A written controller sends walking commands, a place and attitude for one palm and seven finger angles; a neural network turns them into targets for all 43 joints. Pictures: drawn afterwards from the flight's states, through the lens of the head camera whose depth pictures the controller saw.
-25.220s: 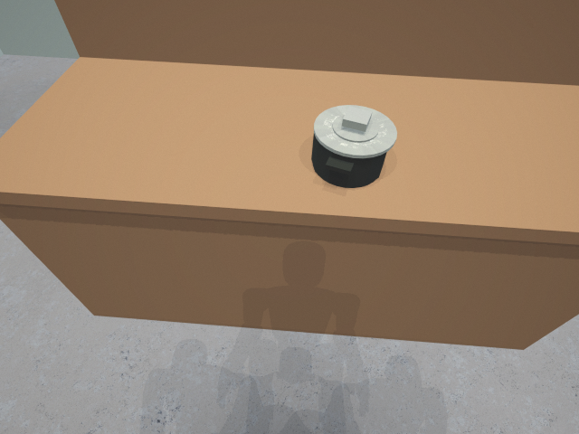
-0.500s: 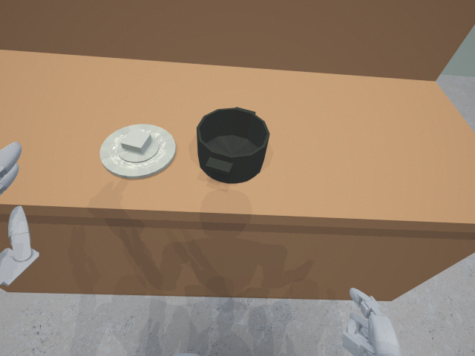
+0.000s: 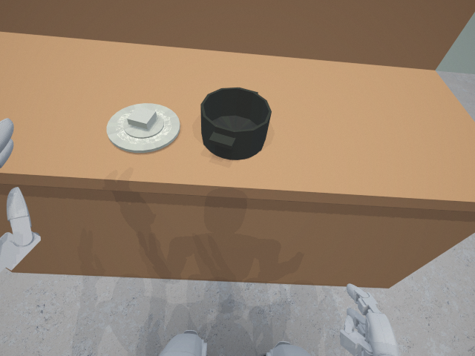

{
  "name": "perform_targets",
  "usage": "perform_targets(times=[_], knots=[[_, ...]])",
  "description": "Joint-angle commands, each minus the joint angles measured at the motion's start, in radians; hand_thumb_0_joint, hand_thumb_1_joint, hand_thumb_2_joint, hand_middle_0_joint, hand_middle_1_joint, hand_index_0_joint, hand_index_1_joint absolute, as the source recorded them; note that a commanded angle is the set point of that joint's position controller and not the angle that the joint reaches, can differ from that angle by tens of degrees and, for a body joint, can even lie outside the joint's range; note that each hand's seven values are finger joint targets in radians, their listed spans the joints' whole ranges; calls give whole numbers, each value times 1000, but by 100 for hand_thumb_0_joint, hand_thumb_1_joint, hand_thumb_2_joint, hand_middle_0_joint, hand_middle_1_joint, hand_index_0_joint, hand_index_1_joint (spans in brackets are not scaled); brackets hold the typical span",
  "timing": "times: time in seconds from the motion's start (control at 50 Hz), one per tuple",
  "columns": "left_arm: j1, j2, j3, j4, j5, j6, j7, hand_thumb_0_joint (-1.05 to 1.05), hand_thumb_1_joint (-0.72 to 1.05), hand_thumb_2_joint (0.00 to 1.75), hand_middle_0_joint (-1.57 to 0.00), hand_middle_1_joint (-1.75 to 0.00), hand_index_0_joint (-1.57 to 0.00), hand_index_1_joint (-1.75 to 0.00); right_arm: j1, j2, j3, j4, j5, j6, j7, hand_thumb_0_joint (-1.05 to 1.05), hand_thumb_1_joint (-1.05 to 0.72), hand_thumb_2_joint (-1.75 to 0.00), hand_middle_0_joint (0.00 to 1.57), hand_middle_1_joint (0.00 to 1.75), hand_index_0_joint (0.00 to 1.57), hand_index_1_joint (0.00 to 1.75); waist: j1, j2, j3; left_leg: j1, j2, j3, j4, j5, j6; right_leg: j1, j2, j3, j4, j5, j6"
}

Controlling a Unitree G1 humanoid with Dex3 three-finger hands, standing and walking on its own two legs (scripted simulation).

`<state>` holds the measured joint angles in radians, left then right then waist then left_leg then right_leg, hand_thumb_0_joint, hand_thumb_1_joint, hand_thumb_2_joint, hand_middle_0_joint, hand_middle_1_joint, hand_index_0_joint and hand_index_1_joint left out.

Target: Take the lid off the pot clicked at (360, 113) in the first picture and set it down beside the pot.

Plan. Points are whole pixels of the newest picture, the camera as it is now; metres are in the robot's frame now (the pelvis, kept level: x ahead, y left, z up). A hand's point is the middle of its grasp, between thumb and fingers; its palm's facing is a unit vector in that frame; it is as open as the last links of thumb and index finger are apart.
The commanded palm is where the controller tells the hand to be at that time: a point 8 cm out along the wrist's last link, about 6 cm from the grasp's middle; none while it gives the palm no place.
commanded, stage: step back with the hand held close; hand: left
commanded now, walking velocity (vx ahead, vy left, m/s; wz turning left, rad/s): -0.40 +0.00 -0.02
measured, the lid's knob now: (142, 117) +0.61 +0.26 +0.00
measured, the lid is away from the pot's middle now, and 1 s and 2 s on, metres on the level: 0.22 0.22 0.22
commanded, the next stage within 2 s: stop stepping back and stand still in 0.52 s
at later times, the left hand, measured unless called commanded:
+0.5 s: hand (17, 290) +0.15 +0.22 +0.20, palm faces +0.30 -0.86 -0.40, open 7.4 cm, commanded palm +0.08 +0.28 +0.21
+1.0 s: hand out of the picture +0.05 +0.25 +0.19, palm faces +0.31 -0.88 -0.37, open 7.4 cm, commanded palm -0.01 +0.29 +0.21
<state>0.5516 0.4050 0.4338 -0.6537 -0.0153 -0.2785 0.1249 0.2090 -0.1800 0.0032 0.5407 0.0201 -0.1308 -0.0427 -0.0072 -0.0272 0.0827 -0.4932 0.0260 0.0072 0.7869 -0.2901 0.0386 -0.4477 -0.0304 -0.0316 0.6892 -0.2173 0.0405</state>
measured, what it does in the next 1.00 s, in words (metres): walks backwards: right foot, then left foot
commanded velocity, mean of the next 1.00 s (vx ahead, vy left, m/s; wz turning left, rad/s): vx -0.14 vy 0.00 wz -0.03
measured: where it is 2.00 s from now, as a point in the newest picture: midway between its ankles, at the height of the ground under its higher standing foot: outside the picture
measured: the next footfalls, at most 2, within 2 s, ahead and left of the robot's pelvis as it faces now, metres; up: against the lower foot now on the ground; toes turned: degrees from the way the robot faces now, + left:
right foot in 0.34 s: +0.04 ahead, -0.15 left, +0.00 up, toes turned +0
left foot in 0.54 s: +0.01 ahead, +0.11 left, +0.00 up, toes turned +1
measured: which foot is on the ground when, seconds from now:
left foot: down 0.00-0.36, up 0.38-0.52, down 0.54-0.82, up 0.84-0.98, down 1.00-1.00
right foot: down 0.00-0.20, up 0.22-0.32, down 0.34-0.56, up 0.58-0.78, down 0.80-1.00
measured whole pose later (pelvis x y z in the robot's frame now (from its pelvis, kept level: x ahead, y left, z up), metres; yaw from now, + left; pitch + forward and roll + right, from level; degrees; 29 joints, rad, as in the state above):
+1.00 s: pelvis -0.16 +0.02 +0.02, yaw -5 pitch +0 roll -3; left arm 0.60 0.39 0.38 -0.56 -0.04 -0.22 0.12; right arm 0.31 -0.23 -0.01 0.61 0.02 -0.07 -0.05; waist -0.02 -0.03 -0.07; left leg -0.33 0.02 0.02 0.69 -0.44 0.05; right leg -0.34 -0.03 -0.09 0.60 -0.31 0.00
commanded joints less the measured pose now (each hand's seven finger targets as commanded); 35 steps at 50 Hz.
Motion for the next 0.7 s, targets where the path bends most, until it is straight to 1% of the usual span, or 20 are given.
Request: perform_targets(times=[0.0, 0.08, 0.14, 0.18, 0.24, 0.3, 0.32, 0.34, 0.36, 0.4, 0.46, 0.48, 0.52, 0.54, 0.56, 0.58, 0.6, 0.62, 0.64, 0.68], knots=[[1, 167, 112, -212, -17, -71, 25, 0, 90, 90, -20, -30, -20, -30, -57, -137, -80, -144, -4, -48, -11, 0, -90, -90, 20, 30, 20, 30, -15, -38, -131, -70, 44, -78, -156, -352, 9, 85, -135, 226, -240, -167, -97], [24, 169, 105, -232, -21, -77, 35, 0, 90, 90, -20, -30, -20, -30, -52, -130, -79, -120, -18, -23, -1, 0, -90, -90, 20, 30, 20, 30, -29, -31, -189, 68, 32, -91, -124, -216, 1, 45, -182, 229, -282, -85, -127], [39, 159, 111, -232, -17, -83, 41, 0, 90, 90, -20, -30, -20, -30, -78, -149, -81, -147, -8, -26, -9, 0, -90, -90, 20, 30, 20, 30, -26, 124, -169, -78, 127, -172, -336, -322, 45, 146, -57, 88, -83, -121, -68], [23, 156, 133, -240, -11, -85, 41, 0, 90, 90, -20, -30, -20, -30, -93, -151, -82, -154, -5, -47, -16, 0, -90, -90, 20, 30, 20, 30, -28, 296, -170, -257, 261, -272, -514, -382, 93, 309, 52, 18, 180, -119, -30], [61, 142, 134, -216, -27, -83, 22, 0, 90, 90, -20, -30, -20, -30, -67, -149, -101, -134, 2, -75, -4, 0, -90, -90, 20, 30, 20, 30, -14, 258, -182, -115, 289, -223, -456, -245, 86, 224, 58, 39, 152, -239, -30], [38, 147, 107, -204, -30, -84, 5, 0, 90, 90, -20, -30, -20, -30, -71, -141, -85, -99, -12, -84, 3, 0, -90, -90, 20, 30, 20, 30, 0, 168, -183, 82, 213, -146, -255, 55, 33, 174, 11, 52, -198, -26, -39], [0, 159, 91, -209, -24, -90, -3, 0, 90, 90, -20, -30, -20, -30, -69, -135, -78, -92, -13, -84, 3, 0, -90, -90, 20, 30, 20, 30, -9, 44, -185, 115, 137, -78, -161, 15, -1, 145, -44, 104, -287, 131, -56], [-25, 162, 68, -193, -22, -86, -10, 0, 90, 90, -20, -30, -20, -30, -71, -132, -91, -103, -4, -75, 1, 0, -90, -90, 20, 30, 20, 30, -18, -143, -189, 98, 37, 4, -61, -164, -45, 72, -147, 251, -326, 66, -104], [-28, 190, 76, -216, -28, -79, -4, 0, 90, 90, -20, -30, -20, -30, -69, -134, -106, -100, 4, -64, 4, 0, -90, -90, 20, 30, 20, 30, -15, -228, -203, 155, -24, 3, 114, -149, -55, -21, -283, 396, -431, 29, -174], [31, 182, 84, -180, -21, -44, 7, 0, 90, 90, -20, -30, -20, -30, -90, -85, -88, -85, -17, -21, 10, 0, -90, -90, 20, 30, 20, 30, -23, -136, -202, 101, -16, -40, 210, -160, -45, 54, -313, 348, -386, 264, -207], [31, 178, 93, -158, -24, -44, 11, 0, 90, 90, -20, -30, -20, -30, -122, -85, -61, -101, -14, 9, -3, 0, -90, -90, 20, 30, 20, 30, -30, -100, -151, 89, 9, -44, -106, -107, -37, 134, -225, 223, -262, 410, -144], [43, 158, 80, -176, -33, -49, 10, 0, 90, 90, -20, -30, -20, -30, -96, -100, -62, -96, -12, 9, -7, 0, -90, -90, 20, 30, 20, 30, -43, -60, -170, 134, 23, -39, -303, 15, -25, 175, -179, 177, -180, 395, -109], [23, 167, 91, -228, -30, -69, 2, 0, 90, 90, -20, -30, -20, -30, -96, -141, -93, -127, -11, -10, -9, 0, -90, -90, 20, 30, 20, 30, -33, 224, -209, 180, 243, -209, -437, 448, 63, 140, 18, 49, 61, 108, -21], [20, 174, 93, -238, -42, -77, -6, 0, 90, 90, -20, -30, -20, -30, -77, -141, -103, -117, -6, -29, 4, 0, -90, -90, 20, 30, 20, 30, -37, 232, -250, 268, 298, -193, -429, 611, 83, 52, 59, 74, 153, -178, -23], [55, 199, 126, -261, -53, -84, -12, 0, 90, 90, -20, -30, -20, -30, -83, -143, -101, -122, -33, -61, 8, 0, -90, -90, 20, 30, 20, 30, -13, 362, -279, 247, 339, -264, -446, 622, 122, 1, 66, 97, 304, -338, -25], [41, 174, 104, -303, -57, -78, -14, 0, 90, 90, -20, -30, -20, -30, -68, -126, -91, -104, -43, -77, 16, 0, -90, -90, 20, 30, 20, 30, -16, 328, -272, 298, 339, -249, -402, 738, 127, -40, 60, 118, 322, -353, -24], [-202, -137, -304, 625, 67, 186, -92, 0, 90, 90, -20, -30, -20, -30, -27, -255, -127, 158, -60, -33, 41, 0, -90, -90, 20, 30, 20, 30, -132, 272, -161, 298, 261, -264, -211, 1236, 89, -197, 33, 158, 409, -293, -15], [-222, 199, 73, -585, -49, 22, -30, 0, 90, 90, -20, -30, -20, -30, -120, -112, -122, -154, 7, -55, 55, 0, -90, -90, 20, 30, 20, 30, 18, 163, -354, 453, 310, -70, -344, 792, 66, -39, 61, 134, 307, -287, 7], [50, 242, 158, -364, -37, -14, -10, 0, 90, 90, -20, -30, -20, -30, -47, -141, -124, -125, 7, -64, 38, 0, -90, -90, 20, 30, 20, 30, -8, 173, -356, 420, 250, -93, -324, 633, 67, -26, 76, 39, 261, -264, -9], [220, 172, 124, -342, -57, 23, -5, 0, 90, 90, -20, -30, -20, -30, -67, -123, -93, -145, 1, -45, 60, 0, -90, -90, 20, 30, 20, 30, 1, 302, -302, 315, 240, -114, -384, 383, 70, 62, 40, 36, 102, -243, -20]])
